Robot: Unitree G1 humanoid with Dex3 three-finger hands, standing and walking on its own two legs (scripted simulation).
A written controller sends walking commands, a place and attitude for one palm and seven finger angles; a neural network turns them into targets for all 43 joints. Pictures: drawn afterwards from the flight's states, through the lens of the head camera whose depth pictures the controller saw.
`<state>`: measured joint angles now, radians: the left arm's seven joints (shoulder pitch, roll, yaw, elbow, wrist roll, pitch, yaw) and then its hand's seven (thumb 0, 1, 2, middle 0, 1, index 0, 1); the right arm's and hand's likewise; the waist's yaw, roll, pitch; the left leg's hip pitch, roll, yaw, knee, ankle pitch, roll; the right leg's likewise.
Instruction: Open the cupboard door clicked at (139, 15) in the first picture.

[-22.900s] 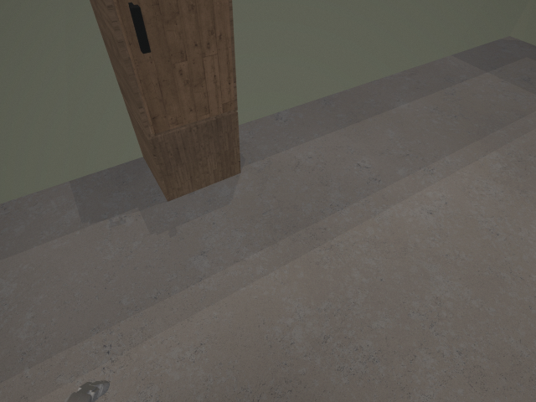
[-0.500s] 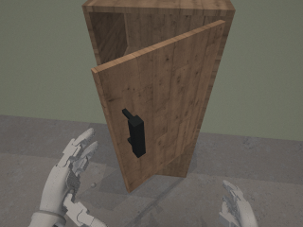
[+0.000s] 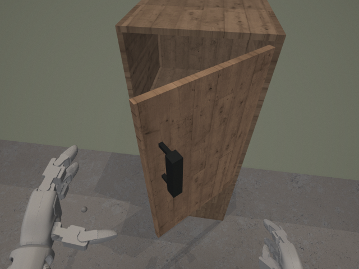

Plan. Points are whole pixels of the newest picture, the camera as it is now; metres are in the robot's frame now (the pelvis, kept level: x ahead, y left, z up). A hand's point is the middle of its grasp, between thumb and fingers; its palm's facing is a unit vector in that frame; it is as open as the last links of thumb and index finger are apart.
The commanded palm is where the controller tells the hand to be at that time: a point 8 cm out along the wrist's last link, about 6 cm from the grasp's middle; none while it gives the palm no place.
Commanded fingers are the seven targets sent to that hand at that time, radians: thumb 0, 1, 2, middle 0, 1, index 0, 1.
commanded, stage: draw the hand back to the body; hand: left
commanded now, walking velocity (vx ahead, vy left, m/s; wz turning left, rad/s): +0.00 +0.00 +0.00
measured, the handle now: (169, 169) +0.31 +0.06 +0.08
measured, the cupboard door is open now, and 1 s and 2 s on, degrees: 45 45 45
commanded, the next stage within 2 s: step back with the hand held close in 0.88 s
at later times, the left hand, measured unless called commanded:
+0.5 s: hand (51, 181) +0.20 +0.24 +0.17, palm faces +0.43 -0.81 -0.39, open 9.1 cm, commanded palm +0.15 +0.28 +0.19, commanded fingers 0.00 0.90 0.90 -0.20 -0.30 -0.20 -0.30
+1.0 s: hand (55, 185) +0.20 +0.23 +0.17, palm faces +0.44 -0.81 -0.38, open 7.4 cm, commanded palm +0.15 +0.27 +0.19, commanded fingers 0.00 0.90 0.90 -0.20 -0.30 -0.20 -0.30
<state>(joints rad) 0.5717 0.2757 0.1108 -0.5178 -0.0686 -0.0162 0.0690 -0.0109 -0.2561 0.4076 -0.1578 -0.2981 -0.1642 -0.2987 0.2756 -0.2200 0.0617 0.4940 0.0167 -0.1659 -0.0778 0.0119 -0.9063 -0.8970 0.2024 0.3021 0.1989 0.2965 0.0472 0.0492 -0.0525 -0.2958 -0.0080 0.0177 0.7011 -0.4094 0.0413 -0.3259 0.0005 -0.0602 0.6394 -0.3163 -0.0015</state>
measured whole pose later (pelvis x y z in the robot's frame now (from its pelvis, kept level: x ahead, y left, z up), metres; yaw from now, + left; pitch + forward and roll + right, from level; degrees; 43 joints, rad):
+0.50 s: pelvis +0.01 -0.02 +0.02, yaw -1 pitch -3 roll -1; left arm 0.48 0.34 0.31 -0.43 -0.06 -0.06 0.12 0.01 0.59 0.77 -0.19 -0.30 -0.20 -0.30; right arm 0.21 -0.22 0.03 0.61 0.00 -0.13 -0.07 0.01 -0.91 -0.90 0.20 0.30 0.20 0.30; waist 0.07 0.06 0.00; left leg -0.09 0.00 0.03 0.46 -0.31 0.02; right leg -0.14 0.02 -0.05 0.43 -0.24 -0.02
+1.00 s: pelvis +0.00 -0.03 +0.02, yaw -1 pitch -5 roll -1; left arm 0.46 0.32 0.32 -0.37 -0.06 -0.09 0.12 0.01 0.89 0.90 -0.21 -0.30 -0.21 -0.30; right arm 0.20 -0.22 0.01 0.65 0.00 -0.13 -0.06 0.01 -0.91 -0.90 0.20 0.30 0.20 0.30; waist 0.07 0.07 0.03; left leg -0.06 0.02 0.03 0.42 -0.28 0.01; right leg -0.10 0.04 -0.05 0.38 -0.20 -0.04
